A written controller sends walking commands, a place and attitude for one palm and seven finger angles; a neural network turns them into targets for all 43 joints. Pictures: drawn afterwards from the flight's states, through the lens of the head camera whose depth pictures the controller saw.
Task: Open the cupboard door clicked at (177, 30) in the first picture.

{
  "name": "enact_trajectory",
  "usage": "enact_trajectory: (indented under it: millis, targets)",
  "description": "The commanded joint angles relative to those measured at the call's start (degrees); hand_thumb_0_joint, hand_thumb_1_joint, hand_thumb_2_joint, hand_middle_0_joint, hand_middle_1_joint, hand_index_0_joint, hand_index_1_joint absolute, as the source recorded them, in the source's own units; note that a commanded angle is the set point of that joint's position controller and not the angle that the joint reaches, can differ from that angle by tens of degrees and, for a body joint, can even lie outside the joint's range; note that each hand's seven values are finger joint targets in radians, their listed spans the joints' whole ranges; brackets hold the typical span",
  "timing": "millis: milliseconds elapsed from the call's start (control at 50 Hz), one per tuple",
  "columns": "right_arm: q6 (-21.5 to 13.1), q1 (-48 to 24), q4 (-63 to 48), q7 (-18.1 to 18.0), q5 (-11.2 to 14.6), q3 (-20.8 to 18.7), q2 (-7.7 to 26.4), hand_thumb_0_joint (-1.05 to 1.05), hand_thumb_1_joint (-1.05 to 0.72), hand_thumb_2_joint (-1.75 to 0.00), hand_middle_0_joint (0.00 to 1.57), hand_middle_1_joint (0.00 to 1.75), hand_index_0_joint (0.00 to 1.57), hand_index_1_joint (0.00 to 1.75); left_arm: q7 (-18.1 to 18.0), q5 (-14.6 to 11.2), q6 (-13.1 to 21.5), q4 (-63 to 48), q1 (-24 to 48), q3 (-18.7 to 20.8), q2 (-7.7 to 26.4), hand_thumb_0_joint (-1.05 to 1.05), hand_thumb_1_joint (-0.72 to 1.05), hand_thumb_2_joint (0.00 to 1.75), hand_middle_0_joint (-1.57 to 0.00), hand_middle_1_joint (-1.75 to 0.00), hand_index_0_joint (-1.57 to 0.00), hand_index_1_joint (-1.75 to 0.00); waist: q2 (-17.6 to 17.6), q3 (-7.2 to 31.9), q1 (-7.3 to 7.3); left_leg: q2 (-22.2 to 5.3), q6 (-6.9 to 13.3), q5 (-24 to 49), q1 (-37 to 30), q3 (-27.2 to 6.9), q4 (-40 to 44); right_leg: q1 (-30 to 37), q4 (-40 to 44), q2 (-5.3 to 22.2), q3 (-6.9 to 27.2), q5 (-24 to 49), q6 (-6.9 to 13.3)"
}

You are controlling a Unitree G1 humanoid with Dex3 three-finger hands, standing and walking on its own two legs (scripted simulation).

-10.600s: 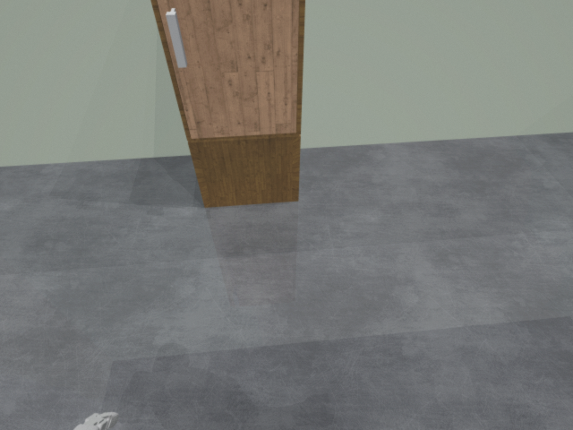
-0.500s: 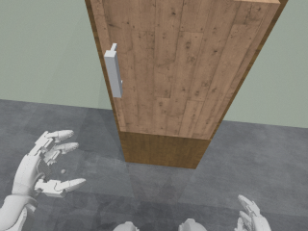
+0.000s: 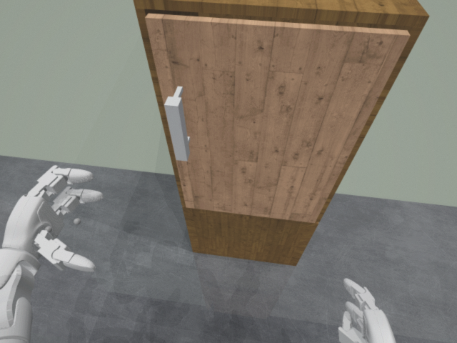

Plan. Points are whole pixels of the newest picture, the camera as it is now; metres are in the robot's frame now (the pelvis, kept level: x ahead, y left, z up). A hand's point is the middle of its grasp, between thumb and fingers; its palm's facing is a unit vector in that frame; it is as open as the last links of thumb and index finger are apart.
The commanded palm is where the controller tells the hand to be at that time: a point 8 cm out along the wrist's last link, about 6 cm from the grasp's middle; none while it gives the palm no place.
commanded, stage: raise the hand with hooked fingers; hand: left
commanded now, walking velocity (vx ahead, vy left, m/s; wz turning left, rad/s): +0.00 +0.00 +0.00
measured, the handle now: (181, 124) +0.52 +0.15 +0.08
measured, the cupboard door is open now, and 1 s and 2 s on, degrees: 0 0 0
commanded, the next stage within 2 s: move the hooked fingers beside the handle in 0.64 s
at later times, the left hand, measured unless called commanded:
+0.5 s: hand (79, 208) +0.29 +0.26 +0.10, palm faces -0.01 -1.00 -0.03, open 14.0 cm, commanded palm +0.26 +0.31 +0.10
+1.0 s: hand (89, 194) +0.32 +0.26 +0.10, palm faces -0.04 -1.00 -0.02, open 14.0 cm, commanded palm +0.30 +0.31 +0.10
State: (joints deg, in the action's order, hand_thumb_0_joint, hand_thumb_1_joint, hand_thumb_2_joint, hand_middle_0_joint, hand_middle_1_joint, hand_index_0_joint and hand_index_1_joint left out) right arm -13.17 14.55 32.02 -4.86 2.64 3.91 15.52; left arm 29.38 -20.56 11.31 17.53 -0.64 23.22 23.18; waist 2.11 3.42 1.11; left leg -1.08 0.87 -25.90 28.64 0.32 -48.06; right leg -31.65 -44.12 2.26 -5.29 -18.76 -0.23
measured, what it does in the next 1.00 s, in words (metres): stands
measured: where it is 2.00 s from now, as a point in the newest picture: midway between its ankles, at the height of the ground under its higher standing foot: outside the picture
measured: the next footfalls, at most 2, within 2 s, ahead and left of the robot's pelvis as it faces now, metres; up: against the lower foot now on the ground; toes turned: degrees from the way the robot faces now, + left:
none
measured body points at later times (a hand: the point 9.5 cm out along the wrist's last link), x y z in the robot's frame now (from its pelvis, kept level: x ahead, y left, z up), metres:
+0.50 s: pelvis +0.00 +0.00 +0.01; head +0.03 -0.01 +0.46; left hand +0.28 +0.32 +0.10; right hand +0.14 -0.26 -0.07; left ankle -0.02 +0.11 -0.70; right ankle +0.04 -0.13 -0.70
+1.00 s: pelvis -0.01 +0.00 +0.01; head +0.03 +0.00 +0.45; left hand +0.31 +0.31 +0.10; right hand +0.14 -0.25 -0.08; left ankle -0.02 +0.11 -0.70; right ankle +0.04 -0.13 -0.70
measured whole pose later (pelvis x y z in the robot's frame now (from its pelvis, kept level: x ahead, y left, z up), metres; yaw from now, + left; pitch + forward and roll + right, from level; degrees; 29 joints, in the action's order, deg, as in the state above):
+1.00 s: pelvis -0.01 +0.00 +0.01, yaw +0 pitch +6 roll -1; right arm -11.8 15.7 33.5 -6.3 3.0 3.6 16.8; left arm 31.1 -18.1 12.1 33.2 14.4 23.7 25.5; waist 1.2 1.9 0.0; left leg -0.9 0.7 -23.6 27.9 0.7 -45.2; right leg -31.2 -41.8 2.2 -4.8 -16.7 0.1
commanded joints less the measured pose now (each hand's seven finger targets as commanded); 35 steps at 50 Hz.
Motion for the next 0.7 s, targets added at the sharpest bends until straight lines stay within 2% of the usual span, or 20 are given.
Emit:
enact_trajectory:
  millis: [0, 40, 120, 200, 260, 280, 320, 360, 400, 420, 500, 520, 540, 580, 620, 640, 680]
  targets:
    - [-2.89, -1.48, -7.60, -1.14, 0.10, -4.00, 8.64, 0.00, -0.90, -0.90, 0.20, 0.30, 0.20, 0.30, 1.41, -1.77, 3.19, -9.85, 15.81, 6.86, 16.09, 0.00, -0.50, 0.30, -0.30, -1.20, -0.30, -1.20, 2.69, 13.55, -0.65, 1.15, -0.30, 18.49, -3.31, -1.55, 9.48, 12.34, 5.34, -2.41, 2.55, 11.87, 1.94]
    - [-2.82, -1.28, -7.33, -1.32, 0.19, -4.01, 8.63, 0.00, -0.90, -0.90, 0.20, 0.30, 0.20, 0.30, 1.71, -1.72, 2.96, -8.00, 16.72, 6.84, 16.04, 0.00, -0.50, 0.30, -0.30, -1.20, -0.30, -1.20, 2.28, 12.71, -0.69, 1.07, -0.32, 18.61, -3.63, -1.67, 10.08, 12.13, 5.81, -2.35, 2.35, 11.84, 1.90]
    - [-2.41, -0.99, -7.01, -1.56, 0.34, -3.98, 8.94, 0.00, -0.90, -0.90, 0.20, 0.30, 0.20, 0.30, 2.45, -1.53, 2.17, -5.21, 20.06, 8.03, 18.32, 0.00, -0.50, 0.30, -0.30, -1.20, -0.30, -1.20, 2.41, 12.16, -0.62, 1.15, -0.19, 17.61, -3.72, -1.50, 11.20, 12.89, 7.03, -2.21, 2.70, 10.84, 1.92]
    - [-2.43, -0.44, -7.64, -1.05, 0.32, -4.30, 9.07, 0.00, -0.90, -0.90, 0.20, 0.30, 0.20, 0.30, 3.36, -1.77, 1.62, -2.61, 16.36, 6.91, 16.24, 0.00, -0.50, 0.30, -0.30, -1.20, -0.30, -1.20, 0.42, 11.86, -0.20, 1.23, -0.08, 18.77, -3.84, -1.17, 11.50, 13.32, 7.18, -2.25, 2.64, 12.04, 1.89]
    - [-2.33, -0.79, -8.02, -0.79, 0.40, -4.46, 9.19, 0.00, -0.90, -0.90, 0.20, 0.30, 0.20, 0.30, 2.87, -1.72, 1.94, -3.20, 16.95, 7.39, 16.71, 0.00, -0.50, 0.30, -0.30, -1.20, -0.30, -1.20, 0.58, 10.82, -0.06, 1.28, -0.12, 16.05, -2.84, -1.16, 12.07, 12.53, 7.72, -2.13, 2.80, 9.15, 1.84]
    - [-2.29, -0.54, -8.15, -0.70, 0.13, -4.46, 9.42, 0.00, -0.90, -0.90, 0.20, 0.30, 0.20, 0.30, 2.76, -1.79, 2.23, -3.40, 17.18, 8.20, 17.83, 0.00, -0.50, 0.30, -0.30, -1.20, -0.30, -1.20, -0.75, 10.85, 0.06, 1.28, 0.04, 16.17, -2.41, -1.01, 11.74, 13.20, 7.77, -2.22, 3.18, 9.17, 1.97]
    - [-2.19, -0.42, -8.25, -0.77, 0.15, -4.51, 9.24, 0.00, -0.90, -0.90, 0.20, 0.30, 0.20, 0.30, 2.29, -1.66, 2.84, -4.07, 17.79, 8.84, 18.09, 0.00, -0.50, 0.30, -0.30, -1.20, -0.30, -1.20, 0.43, 12.50, 0.14, 1.38, 0.02, 16.45, -2.86, -0.82, 11.92, 13.89, 7.57, -2.18, 3.31, 9.72, 1.89]
    - [-2.43, -0.54, -8.11, -0.84, 0.18, -4.51, 8.94, 0.00, -0.90, -0.90, 0.20, 0.30, 0.20, 0.30, 1.67, -1.41, 3.74, -6.08, 18.50, 8.49, 17.87, 0.00, -0.50, 0.30, -0.30, -1.20, -0.30, -1.20, 3.52, 12.72, 0.04, 1.40, -0.06, 16.48, -3.88, -0.71, 11.91, 13.58, 7.63, -2.08, 3.44, 9.75, 1.95]
    - [-2.28, -0.16, -7.85, -0.94, -0.03, -4.51, 8.96, 0.00, -0.90, -0.90, 0.20, 0.30, 0.20, 0.30, 1.32, -1.21, 3.96, -5.88, 18.64, 9.03, 18.65, 0.00, -0.50, 0.30, -0.30, -1.20, -0.30, -1.20, 1.80, 12.77, -0.35, 1.25, 0.11, 16.99, -3.66, -0.65, 11.75, 14.09, 7.60, -2.26, 3.55, 10.62, 1.87]
    - [-2.31, -0.27, -7.78, -1.03, 0.07, -4.49, 8.86, 0.00, -0.90, -0.90, 0.20, 0.30, 0.20, 0.30, 1.49, -1.32, 3.96, -5.31, 18.50, 8.19, 17.46, 0.00, -0.50, 0.30, -0.30, -1.20, -0.30, -1.20, 2.20, 11.78, -0.59, 1.27, 0.09, 16.02, -3.37, -0.46, 11.77, 13.40, 7.86, -2.23, 3.67, 9.90, 1.76]
    - [-2.30, -0.41, -7.50, -1.32, 0.10, -4.39, 8.97, 0.00, -0.90, -0.90, 0.20, 0.30, 0.20, 0.30, 1.84, -1.31, 4.08, -4.90, 19.60, 8.19, 17.96, 0.00, -0.50, 0.30, -0.30, -1.20, -0.30, -1.20, 1.75, 11.55, -0.79, 1.29, 0.17, 14.86, -3.06, -0.61, 11.87, 13.65, 8.16, -2.17, 3.93, 8.77, 1.79]
    - [-2.34, -0.52, -7.44, -1.39, 0.29, -4.41, 8.87, 0.00, -0.90, -0.90, 0.20, 0.30, 0.20, 0.30, 1.98, -1.17, 4.01, -5.07, 19.47, 7.36, 17.13, 0.00, -0.50, 0.30, -0.30, -1.20, -0.30, -1.20, 3.48, 11.38, -0.79, 1.30, 0.08, 14.90, -3.63, -0.56, 11.99, 12.97, 8.10, -2.20, 3.66, 8.78, 1.82]
    - [-2.43, -0.64, -7.55, -1.46, 0.27, -4.29, 8.84, 0.00, -0.90, -0.90, 0.20, 0.30, 0.20, 0.30, 1.94, -0.96, 3.96, -5.16, 19.78, 7.32, 17.39, 0.00, -0.50, 0.30, -0.30, -1.20, -0.30, -1.20, 3.59, 11.24, -0.73, 1.27, 0.02, 14.49, -3.73, -0.81, 12.25, 12.71, 8.15, -2.19, 3.46, 8.22, 1.81]
    - [-2.50, -0.36, -7.57, -1.48, 0.02, -4.26, 9.08, 0.00, -0.90, -0.90, 0.20, 0.30, 0.20, 0.30, 1.92, -1.15, 3.82, -5.10, 19.25, 8.09, 18.38, 0.00, -0.50, 0.30, -0.30, -1.20, -0.30, -1.20, 1.99, 11.91, -0.44, 1.22, 0.09, 16.08, -3.95, -0.97, 11.95, 13.64, 7.80, -2.42, 3.35, 9.74, 1.99]
    - [-2.52, -0.46, -7.58, -1.42, 0.17, -4.27, 8.85, 0.00, -0.90, -0.90, 0.20, 0.30, 0.20, 0.30, 2.23, -1.40, 3.57, -4.45, 18.45, 7.96, 17.54, 0.00, -0.50, 0.30, -0.30, -1.20, -0.30, -1.20, 2.14, 12.36, -0.46, 1.32, 0.00, 16.15, -3.96, -0.92, 12.00, 13.62, 7.83, -2.34, 3.35, 10.30, 1.79]
    - [-2.50, -0.48, -7.55, -1.44, 0.25, -4.26, 8.86, 0.00, -0.90, -0.90, 0.20, 0.30, 0.20, 0.30, 2.27, -1.54, 3.42, -3.79, 18.38, 7.64, 16.92, 0.00, -0.50, 0.30, -0.30, -1.20, -0.30, -1.20, 0.64, 12.14, -0.69, 1.24, 0.01, 15.64, -3.66, -0.96, 12.06, 13.31, 7.92, -2.40, 3.20, 9.88, 1.65]
    - [-2.41, -0.56, -7.43, -1.41, 0.17, -4.10, 9.07, 0.00, -0.90, -0.90, 0.20, 0.30, 0.20, 0.30, 2.68, -1.86, 3.20, -2.91, 19.09, 7.21, 16.75, 0.00, -0.50, 0.30, -0.30, -1.20, -0.30, -1.20, -0.10, 10.19, -0.74, 1.23, 0.00, 15.01, -2.66, -0.85, 11.84, 13.00, 8.12, -2.41, 3.42, 9.26, 1.80]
